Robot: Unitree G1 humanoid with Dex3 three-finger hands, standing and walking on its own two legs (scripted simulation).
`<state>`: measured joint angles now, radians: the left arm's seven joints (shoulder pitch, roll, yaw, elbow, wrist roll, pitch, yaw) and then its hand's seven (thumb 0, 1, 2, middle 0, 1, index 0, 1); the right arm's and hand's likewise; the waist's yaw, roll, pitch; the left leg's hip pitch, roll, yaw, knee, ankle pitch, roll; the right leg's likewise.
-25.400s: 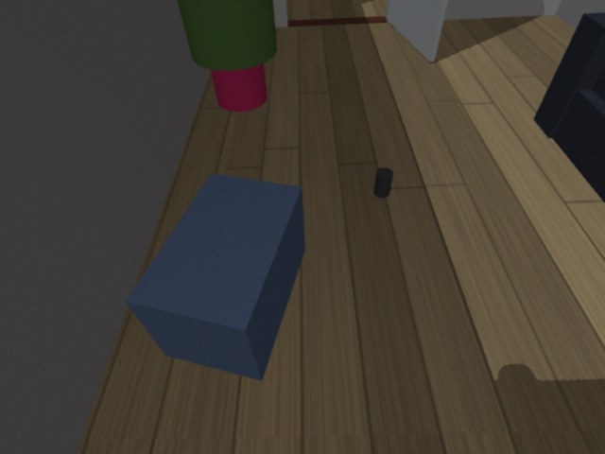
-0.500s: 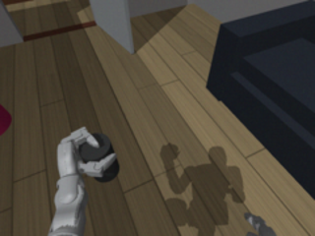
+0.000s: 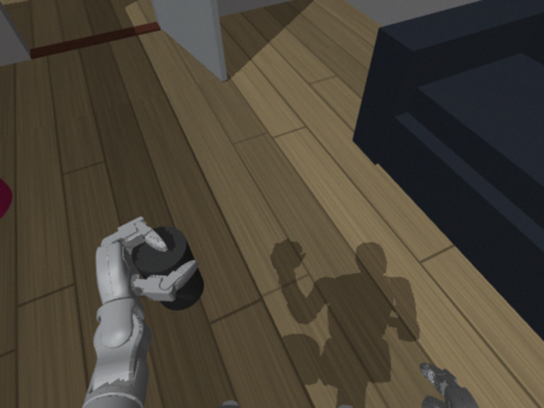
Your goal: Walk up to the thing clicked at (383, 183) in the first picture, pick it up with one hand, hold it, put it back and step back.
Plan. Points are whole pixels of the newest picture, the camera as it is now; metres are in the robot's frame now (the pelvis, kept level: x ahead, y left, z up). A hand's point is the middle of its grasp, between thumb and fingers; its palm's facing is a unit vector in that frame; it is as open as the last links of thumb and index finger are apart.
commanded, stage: crouch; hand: left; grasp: from the side
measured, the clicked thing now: (171, 270) +0.34 +0.18 -0.01
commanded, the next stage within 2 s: lower in 1.72 s
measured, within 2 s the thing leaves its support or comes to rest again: neither
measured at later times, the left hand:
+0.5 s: hand (177, 291) +0.38 +0.23 -0.20, palm faces +0.34 -0.94 -0.05, open 7.1 cm
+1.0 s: hand (187, 310) +0.41 +0.26 -0.41, palm faces +0.34 -0.94 -0.05, open 7.0 cm
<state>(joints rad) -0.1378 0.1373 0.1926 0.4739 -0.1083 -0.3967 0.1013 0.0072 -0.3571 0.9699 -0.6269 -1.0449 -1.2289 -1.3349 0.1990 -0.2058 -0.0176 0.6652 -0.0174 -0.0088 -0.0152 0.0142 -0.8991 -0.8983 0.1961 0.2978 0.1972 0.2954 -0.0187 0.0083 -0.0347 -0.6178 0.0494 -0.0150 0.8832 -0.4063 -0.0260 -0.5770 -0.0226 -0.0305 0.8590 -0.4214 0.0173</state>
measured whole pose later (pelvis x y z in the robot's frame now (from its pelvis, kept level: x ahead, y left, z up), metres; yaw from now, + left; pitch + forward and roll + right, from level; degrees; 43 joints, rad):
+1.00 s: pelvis -0.08 +0.01 -0.36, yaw -6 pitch +31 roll -6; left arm -0.77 0.56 0.64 1.23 -0.03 -0.76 -0.04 0.01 -0.36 1.00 -0.64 -1.02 -1.23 -1.39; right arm 0.10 -0.28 0.08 0.73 -0.14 0.04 0.09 0.01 -0.92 -0.90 0.20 0.30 0.20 0.30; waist -0.18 -0.03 -0.06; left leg -2.17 0.05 -0.14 2.28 -0.67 -0.04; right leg -2.10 0.01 -0.05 2.23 -0.68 0.03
